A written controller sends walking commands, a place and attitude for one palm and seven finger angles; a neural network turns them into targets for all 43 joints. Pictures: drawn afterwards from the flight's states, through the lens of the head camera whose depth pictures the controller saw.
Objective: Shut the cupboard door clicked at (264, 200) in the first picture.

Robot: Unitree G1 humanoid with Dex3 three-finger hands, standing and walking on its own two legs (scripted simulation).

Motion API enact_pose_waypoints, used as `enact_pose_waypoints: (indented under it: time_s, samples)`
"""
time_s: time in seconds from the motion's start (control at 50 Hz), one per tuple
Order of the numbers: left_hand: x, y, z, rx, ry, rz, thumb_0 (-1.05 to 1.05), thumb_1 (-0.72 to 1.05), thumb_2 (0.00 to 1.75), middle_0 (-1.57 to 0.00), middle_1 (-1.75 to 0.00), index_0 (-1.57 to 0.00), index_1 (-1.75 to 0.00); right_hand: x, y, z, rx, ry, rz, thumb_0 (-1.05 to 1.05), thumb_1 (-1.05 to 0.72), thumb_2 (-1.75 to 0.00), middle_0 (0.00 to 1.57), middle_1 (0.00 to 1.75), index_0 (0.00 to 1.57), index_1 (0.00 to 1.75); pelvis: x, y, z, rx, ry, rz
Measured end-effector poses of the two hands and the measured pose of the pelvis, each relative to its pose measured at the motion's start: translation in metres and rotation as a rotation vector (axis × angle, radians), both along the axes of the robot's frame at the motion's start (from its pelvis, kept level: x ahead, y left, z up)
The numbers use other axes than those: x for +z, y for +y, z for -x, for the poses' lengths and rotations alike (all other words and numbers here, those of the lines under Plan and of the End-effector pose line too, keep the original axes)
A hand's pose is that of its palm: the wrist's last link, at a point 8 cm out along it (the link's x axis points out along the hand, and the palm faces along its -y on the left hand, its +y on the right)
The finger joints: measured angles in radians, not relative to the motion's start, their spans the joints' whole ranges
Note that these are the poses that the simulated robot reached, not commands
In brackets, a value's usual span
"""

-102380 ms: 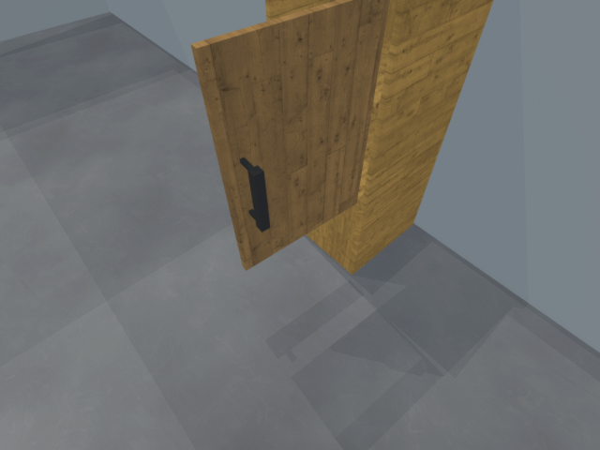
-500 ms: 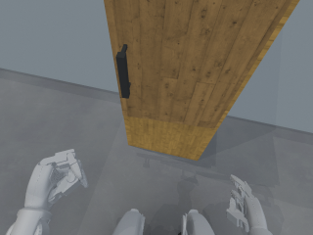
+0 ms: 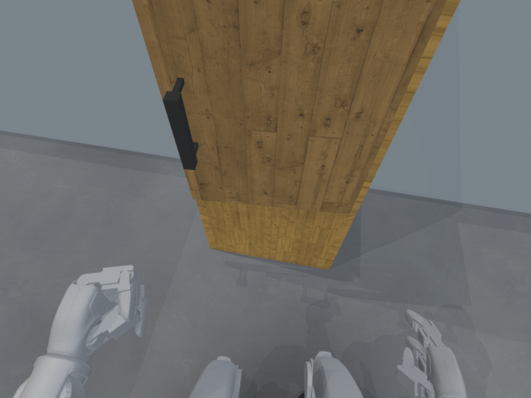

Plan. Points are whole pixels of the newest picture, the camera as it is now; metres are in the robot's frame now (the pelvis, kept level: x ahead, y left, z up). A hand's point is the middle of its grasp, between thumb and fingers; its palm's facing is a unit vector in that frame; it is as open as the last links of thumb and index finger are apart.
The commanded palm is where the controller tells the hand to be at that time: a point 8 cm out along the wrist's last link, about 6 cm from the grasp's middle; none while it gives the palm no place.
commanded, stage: raise the hand and make a fist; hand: left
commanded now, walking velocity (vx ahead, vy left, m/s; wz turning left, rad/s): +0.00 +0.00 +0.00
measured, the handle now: (185, 126) +0.55 +0.18 +0.05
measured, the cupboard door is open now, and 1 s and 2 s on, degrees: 5 5 5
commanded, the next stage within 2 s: bring the fist close to the handle in 0.18 s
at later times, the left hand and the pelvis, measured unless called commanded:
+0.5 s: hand (139, 286) +0.25 +0.19 +0.05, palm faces -0.07 -1.00 -0.03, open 3.1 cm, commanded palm +0.25 +0.23 +0.06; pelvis -0.02 +0.01 -0.01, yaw +1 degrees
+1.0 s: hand (179, 205) +0.38 +0.16 +0.05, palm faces -0.07 -1.00 -0.02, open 3.1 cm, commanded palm +0.37 +0.21 +0.06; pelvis +0.00 +0.01 +0.01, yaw +0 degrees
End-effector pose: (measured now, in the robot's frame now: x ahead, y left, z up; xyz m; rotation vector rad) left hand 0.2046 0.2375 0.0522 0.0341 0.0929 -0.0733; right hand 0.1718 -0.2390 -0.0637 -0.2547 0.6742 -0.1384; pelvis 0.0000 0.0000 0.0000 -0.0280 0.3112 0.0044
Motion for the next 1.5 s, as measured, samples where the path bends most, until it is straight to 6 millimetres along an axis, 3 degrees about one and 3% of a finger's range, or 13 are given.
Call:
enact_pose_waypoints:
  time_s: [0.12, 0.26, 0.36, 0.46, 0.62, 0.82, 0.94, 1.1, 1.36, 1.5]
  samples:
    - [0.009, 0.007, 0.006, 0.053, -0.067, -0.014, 0.01, 0.90, 0.90, -1.30, -1.50, -1.30, -1.50, 0.000, -0.001, 0.006, 0.001, -0.003, -0.001, 0.02, -0.90, -0.90, 0.20, 0.30, 0.20, 0.30, -0.001, -0.001, 0.005, 0.002, -0.008, -0.002]
    - [0.000, 0.004, 0.014, 0.014, -0.017, -0.010, 0.01, 0.90, 0.90, -1.30, -1.50, -1.30, -1.50, 0.001, 0.006, 0.008, 0.011, -0.012, -0.009, 0.02, -0.90, -0.90, 0.20, 0.30, 0.20, 0.30, -0.001, 0.002, 0.010, 0.003, -0.014, 0.001]
    - [0.004, 0.009, 0.011, 0.021, -0.055, -0.020, 0.01, 0.90, 0.90, -1.30, -1.50, -1.30, -1.50, 0.001, 0.012, 0.009, 0.025, -0.019, -0.002, 0.02, -0.90, -0.90, 0.20, 0.30, 0.21, 0.30, -0.002, 0.005, 0.012, 0.006, -0.015, 0.005]
    - [0.004, 0.011, -0.017, 0.028, -0.125, -0.006, 0.01, 0.89, 0.90, -1.30, -1.50, -1.30, -1.50, -0.007, 0.017, 0.010, 0.050, -0.005, 0.010, 0.02, -0.90, -0.90, 0.20, 0.30, 0.21, 0.30, -0.007, 0.008, 0.017, 0.017, -0.007, 0.012]
    - [0.001, -0.018, -0.070, -0.069, -0.075, 0.011, 0.01, 0.90, 0.90, -1.30, -1.50, -1.30, -1.50, -0.009, 0.018, 0.024, 0.008, 0.048, -0.003, 0.02, -0.90, -0.90, 0.20, 0.30, 0.21, 0.30, -0.001, 0.013, 0.014, 0.005, 0.007, 0.006]
    - [0.008, -0.008, -0.113, 0.040, -0.086, -0.010, 0.01, 0.90, 0.90, -1.30, -1.50, -1.30, -1.50, -0.014, 0.008, 0.045, -0.023, 0.168, -0.009, 0.02, -0.90, -0.90, 0.20, 0.30, 0.21, 0.30, 0.008, 0.011, 0.005, -0.004, 0.018, -0.005]
    - [0.001, -0.018, -0.141, -0.001, -0.073, 0.003, 0.01, 0.90, 0.90, -1.30, -1.50, -1.30, -1.50, -0.019, -0.002, 0.054, -0.048, 0.225, 0.012, 0.02, -0.90, -0.90, 0.20, 0.30, 0.21, 0.30, 0.008, 0.009, 0.005, -0.001, 0.029, -0.005]
    - [0.011, -0.025, -0.182, 0.024, -0.114, 0.010, 0.01, 0.90, 0.90, -1.30, -1.50, -1.30, -1.50, -0.024, -0.011, 0.068, -0.092, 0.281, 0.010, 0.01, -0.90, -0.90, 0.20, 0.30, 0.20, 0.30, 0.008, 0.005, 0.004, -0.011, 0.048, -0.014]
    - [0.010, -0.034, -0.241, 0.039, -0.098, 0.018, 0.01, 0.90, 0.90, -1.30, -1.50, -1.30, -1.50, -0.041, -0.019, 0.124, -0.148, 0.443, 0.010, 0.01, -0.91, -0.90, 0.20, 0.30, 0.21, 0.30, 0.001, 0.002, 0.013, -0.015, 0.091, -0.014]
    - [0.004, -0.033, -0.244, 0.032, -0.056, 0.004, 0.01, 0.90, 0.90, -1.30, -1.50, -1.30, -1.50, -0.042, -0.018, 0.154, -0.195, 0.518, -0.019, 0.01, -0.91, -0.90, 0.20, 0.30, 0.20, 0.30, 0.002, 0.005, 0.012, -0.036, 0.100, -0.022]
